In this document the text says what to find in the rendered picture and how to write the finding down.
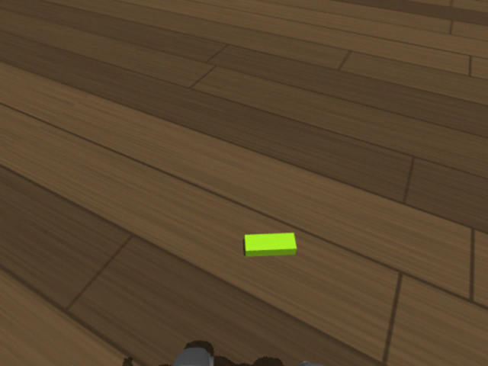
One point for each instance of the carton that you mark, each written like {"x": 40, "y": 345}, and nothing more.
{"x": 270, "y": 244}

